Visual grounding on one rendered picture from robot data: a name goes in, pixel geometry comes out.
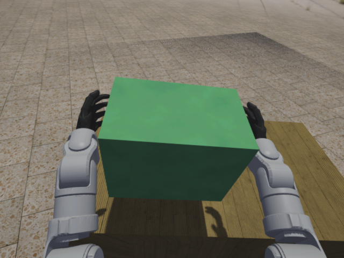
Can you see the robot left hand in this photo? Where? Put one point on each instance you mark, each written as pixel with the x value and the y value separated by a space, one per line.
pixel 88 116

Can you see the left robot forearm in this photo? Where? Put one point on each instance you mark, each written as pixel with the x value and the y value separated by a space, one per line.
pixel 74 214

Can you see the robot right hand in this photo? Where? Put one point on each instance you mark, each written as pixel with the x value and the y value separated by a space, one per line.
pixel 255 120

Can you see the carton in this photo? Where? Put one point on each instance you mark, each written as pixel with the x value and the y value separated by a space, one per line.
pixel 164 140

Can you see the robot left upper arm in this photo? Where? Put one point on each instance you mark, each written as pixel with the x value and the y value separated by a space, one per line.
pixel 78 251

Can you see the right robot forearm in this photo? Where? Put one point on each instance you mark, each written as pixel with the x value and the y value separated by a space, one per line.
pixel 284 218

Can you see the pedestal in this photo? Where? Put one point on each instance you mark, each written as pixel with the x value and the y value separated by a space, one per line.
pixel 232 228

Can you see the robot right upper arm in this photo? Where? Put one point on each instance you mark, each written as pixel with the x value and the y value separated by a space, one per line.
pixel 287 250

